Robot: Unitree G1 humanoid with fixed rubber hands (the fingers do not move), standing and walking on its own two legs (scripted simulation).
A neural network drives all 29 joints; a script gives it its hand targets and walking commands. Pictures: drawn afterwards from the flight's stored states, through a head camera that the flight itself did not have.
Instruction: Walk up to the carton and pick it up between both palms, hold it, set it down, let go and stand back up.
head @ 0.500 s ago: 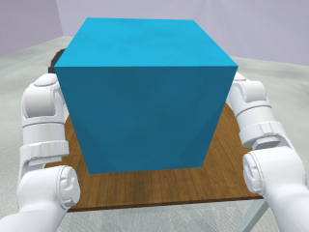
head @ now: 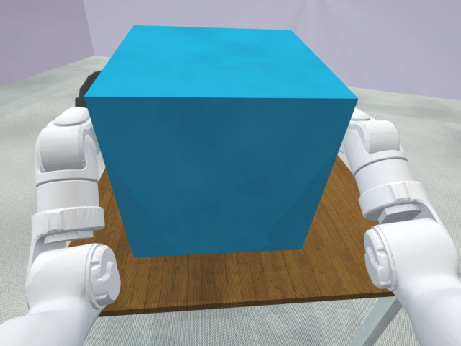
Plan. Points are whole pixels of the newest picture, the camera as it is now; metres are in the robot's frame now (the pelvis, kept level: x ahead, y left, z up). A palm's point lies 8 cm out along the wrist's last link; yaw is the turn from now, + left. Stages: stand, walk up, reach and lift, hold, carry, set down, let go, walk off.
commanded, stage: hold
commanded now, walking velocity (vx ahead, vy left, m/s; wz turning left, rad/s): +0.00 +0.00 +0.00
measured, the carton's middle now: (217, 136) +0.41 +0.01 +0.24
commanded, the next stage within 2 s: none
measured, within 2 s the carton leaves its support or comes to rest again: neither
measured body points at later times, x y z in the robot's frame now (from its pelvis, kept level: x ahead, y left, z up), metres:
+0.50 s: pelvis +0.00 +0.00 +0.00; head -0.08 +0.02 +0.44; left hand +0.38 +0.20 +0.28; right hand +0.39 -0.19 +0.29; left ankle +0.02 +0.13 -0.75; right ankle -0.01 -0.11 -0.75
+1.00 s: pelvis +0.00 +0.00 +0.00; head -0.08 +0.02 +0.44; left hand +0.38 +0.21 +0.29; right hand +0.39 -0.19 +0.29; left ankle +0.02 +0.13 -0.75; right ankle -0.01 -0.11 -0.75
